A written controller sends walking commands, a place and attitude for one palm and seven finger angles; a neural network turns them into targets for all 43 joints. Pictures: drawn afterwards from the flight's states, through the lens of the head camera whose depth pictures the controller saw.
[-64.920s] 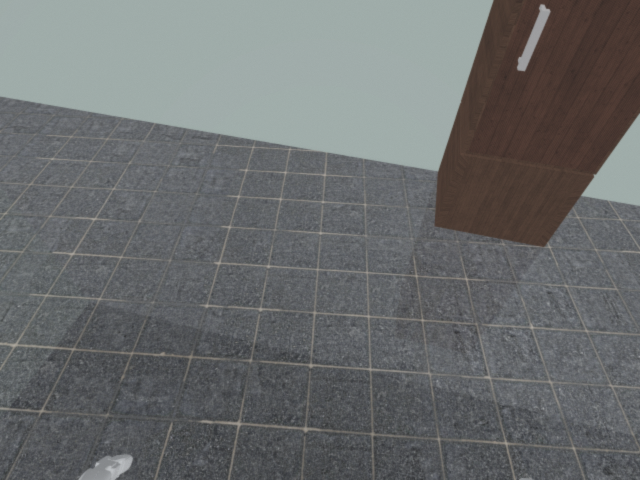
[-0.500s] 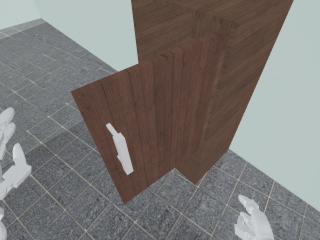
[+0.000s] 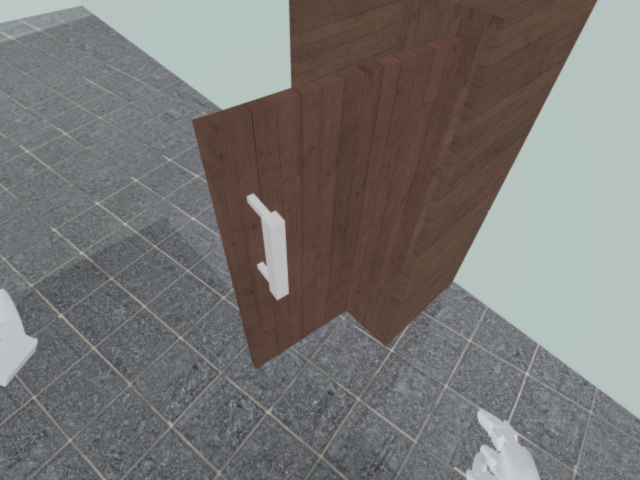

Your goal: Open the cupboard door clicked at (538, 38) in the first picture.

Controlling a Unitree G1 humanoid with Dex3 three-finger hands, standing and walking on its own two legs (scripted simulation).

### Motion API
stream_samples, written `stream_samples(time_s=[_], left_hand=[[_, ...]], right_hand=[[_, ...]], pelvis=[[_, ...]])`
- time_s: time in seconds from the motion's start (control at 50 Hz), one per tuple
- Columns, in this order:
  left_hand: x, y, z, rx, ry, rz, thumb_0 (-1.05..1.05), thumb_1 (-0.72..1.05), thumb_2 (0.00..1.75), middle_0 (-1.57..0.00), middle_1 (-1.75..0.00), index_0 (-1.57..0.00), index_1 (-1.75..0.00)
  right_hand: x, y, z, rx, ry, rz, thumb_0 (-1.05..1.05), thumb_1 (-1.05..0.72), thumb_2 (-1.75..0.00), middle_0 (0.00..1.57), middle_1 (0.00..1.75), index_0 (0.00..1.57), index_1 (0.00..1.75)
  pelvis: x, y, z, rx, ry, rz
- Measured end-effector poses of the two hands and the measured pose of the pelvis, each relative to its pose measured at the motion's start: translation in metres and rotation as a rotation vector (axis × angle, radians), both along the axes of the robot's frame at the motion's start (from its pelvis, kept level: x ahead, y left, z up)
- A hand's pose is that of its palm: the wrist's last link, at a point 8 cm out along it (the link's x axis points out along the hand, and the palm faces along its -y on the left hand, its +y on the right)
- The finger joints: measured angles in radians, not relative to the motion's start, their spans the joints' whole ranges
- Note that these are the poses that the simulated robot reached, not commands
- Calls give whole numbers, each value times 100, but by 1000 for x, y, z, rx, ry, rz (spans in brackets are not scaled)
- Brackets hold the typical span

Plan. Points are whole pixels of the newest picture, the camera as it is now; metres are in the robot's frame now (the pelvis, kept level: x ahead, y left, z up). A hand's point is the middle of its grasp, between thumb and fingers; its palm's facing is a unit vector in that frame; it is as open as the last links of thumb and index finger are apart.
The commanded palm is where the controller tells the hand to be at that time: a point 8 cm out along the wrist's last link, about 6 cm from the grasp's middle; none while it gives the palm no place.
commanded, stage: step back with the hand held close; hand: left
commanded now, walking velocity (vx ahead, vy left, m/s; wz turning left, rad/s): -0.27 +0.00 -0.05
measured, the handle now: (268, 249) +0.39 +0.10 +0.07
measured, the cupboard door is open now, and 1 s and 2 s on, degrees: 83 83 83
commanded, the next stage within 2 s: stop stepping back and stand still in 0.54 s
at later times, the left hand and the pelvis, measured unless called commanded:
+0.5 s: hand out of the picture +0.09 +0.28 +0.16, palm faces +0.34 -0.82 -0.47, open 7.4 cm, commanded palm +0.03 +0.31 +0.19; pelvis -0.13 +0.02 +0.01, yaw -4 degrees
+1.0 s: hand out of the picture -0.06 +0.29 +0.17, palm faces +0.26 -0.85 -0.46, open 7.5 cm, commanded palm -0.11 +0.34 +0.19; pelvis -0.28 +0.05 +0.02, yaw -7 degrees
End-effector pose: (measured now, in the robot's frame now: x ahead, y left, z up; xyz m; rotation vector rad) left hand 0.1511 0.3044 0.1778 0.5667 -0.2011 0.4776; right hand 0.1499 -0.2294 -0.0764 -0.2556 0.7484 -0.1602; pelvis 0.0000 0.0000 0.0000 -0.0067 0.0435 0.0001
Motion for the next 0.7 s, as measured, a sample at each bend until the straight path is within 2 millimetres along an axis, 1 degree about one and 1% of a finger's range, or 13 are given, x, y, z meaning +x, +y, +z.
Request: stream_samples(time_s=[0.04, 0.1, 0.18, 0.24, 0.32, 0.4, 0.46, 0.54, 0.58, 0.62, 0.64, 0.7], left_hand=[[-6, -5, -4, -20, 15, -1, 2, 89, 90, -21, -30, -21, -30], [-11, -17, -4, -48, 31, -59, 2, 89, 90, -21, -30, -21, -30], [-17, -28, 3, -28, 0, -170, 2, 89, 90, -21, -30, -21, -30], [-25, -23, 7, -2, -19, -217, 2, 88, 90, -21, -30, -21, -30], [-40, -3, 7, 29, -18, -228, 1, 88, 90, -22, -30, -21, -30], [-63, 14, 6, 40, 4, -203, 1, 88, 90, -22, -30, -21, -30], [-86, 18, 6, 19, 5, -189, 2, 89, 90, -21, -30, -21, -30], [-119, 14, 3, -19, 5, -189, 2, 89, 90, -21, -30, -21, -30], [-134, 10, 1, -24, -7, -198, 2, 89, 90, -21, -30, -21, -30], [-150, 5, 0, -2, -33, -217, 2, 89, 90, -21, -30, -21, -30], [-156, 4, 0, -7, -43, -230, 2, 89, 90, -21, -30, -21, -30], [-169, 7, 10, 12, -75, -259, 2, 88, 90, -21, -30, -21, -30]], right_hand=[[-4, 3, -3, 22, -1, 14, 1, -91, -90, 20, 30, 21, 30], [-13, 4, -3, 51, 6, 15, 1, -91, -90, 20, 30, 21, 30], [-28, -2, 6, 50, -24, -20, 2, -91, -90, 20, 30, 21, 30], [-42, -7, 16, 19, -48, -49, 1, -91, -90, 20, 30, 21, 30], [-63, -9, 26, -36, -57, -72, 1, -91, -90, 20, 30, 21, 30], [-86, -3, 32, -65, -73, -47, 1, -91, -90, 20, 30, 20, 30], [-106, 6, 33, -55, -65, -31, 1, -91, -90, 20, 30, 20, 30], [-132, 17, 28, -31, -62, -8, 1, -91, -90, 20, 30, 20, 30], [-144, 22, 21, -17, -65, 8, 1, -91, -90, 20, 30, 21, 30], [-158, 25, 12, -3, -71, 18, 1, -91, -90, 20, 30, 21, 30], [-167, 26, 8, -3, -58, 16, 1, -91, -90, 20, 30, 21, 30], [-198, 32, 8, 0, 2, -4, 1, -91, -90, 20, 30, 21, 30]], pelvis=[[-11, -3, 0, 2, 11, -17], [-30, -6, 4, -23, -5, -30], [-46, -6, 2, -34, -24, -43], [-56, -1, 2, -39, -33, -39], [-75, 10, 1, -35, -49, -54], [-102, 19, 5, -50, -40, -59], [-121, 23, 7, -66, -23, -63], [-148, 24, 6, -71, 4, -71], [-165, 23, 2, -61, 18, -70], [-186, 22, -7, -26, 23, -99], [-194, 24, -8, -38, 8, -107], [-205, 30, -1, -29, -15, -122]])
